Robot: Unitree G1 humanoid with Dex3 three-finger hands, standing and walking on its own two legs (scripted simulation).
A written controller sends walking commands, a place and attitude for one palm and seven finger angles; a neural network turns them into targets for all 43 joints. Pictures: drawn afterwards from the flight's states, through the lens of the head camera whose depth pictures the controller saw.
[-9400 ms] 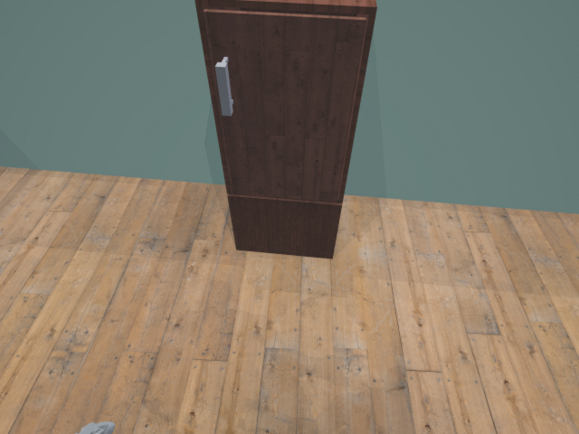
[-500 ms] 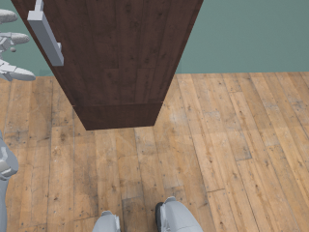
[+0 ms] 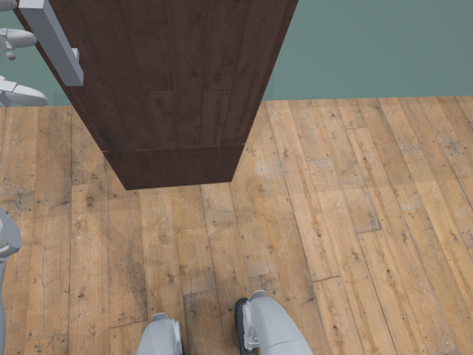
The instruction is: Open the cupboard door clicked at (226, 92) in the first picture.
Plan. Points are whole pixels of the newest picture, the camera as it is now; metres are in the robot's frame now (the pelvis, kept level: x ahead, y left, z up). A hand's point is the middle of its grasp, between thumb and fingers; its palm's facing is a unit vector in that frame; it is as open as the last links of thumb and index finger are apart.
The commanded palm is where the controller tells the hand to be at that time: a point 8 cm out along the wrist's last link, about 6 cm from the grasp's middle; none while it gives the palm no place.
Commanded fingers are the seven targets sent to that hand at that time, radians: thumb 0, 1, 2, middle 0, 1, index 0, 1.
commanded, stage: slide the fingers in behind the handle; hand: left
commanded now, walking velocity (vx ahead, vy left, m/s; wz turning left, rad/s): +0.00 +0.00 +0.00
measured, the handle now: (58, 34) +0.58 +0.20 +0.09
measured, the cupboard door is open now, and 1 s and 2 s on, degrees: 0 0 0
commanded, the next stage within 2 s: close the thumb around the handle in 1.44 s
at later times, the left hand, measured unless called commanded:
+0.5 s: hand (20, 59) +0.54 +0.24 +0.09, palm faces +0.01 -1.00 +0.01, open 14.4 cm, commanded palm +0.52 +0.26 +0.09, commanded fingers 0.00 -0.50 0.30 -0.30 -1.20 -0.30 -1.20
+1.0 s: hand (35, 66) +0.53 +0.22 +0.09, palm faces +0.05 -1.00 -0.01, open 15.2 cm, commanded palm +0.51 +0.21 +0.09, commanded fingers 0.00 -0.50 0.30 -0.30 -1.20 -0.30 -1.20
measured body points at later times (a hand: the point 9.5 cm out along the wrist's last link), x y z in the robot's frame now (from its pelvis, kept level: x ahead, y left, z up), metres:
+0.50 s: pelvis +0.01 +0.00 +0.00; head +0.16 +0.04 +0.43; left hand +0.53 +0.29 +0.10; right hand -0.02 -0.26 -0.09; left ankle -0.03 +0.11 -0.67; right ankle +0.04 -0.14 -0.67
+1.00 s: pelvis +0.01 +0.00 +0.01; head +0.15 +0.03 +0.43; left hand +0.52 +0.27 +0.10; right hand +0.01 -0.26 -0.10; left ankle -0.03 +0.11 -0.67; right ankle +0.04 -0.14 -0.67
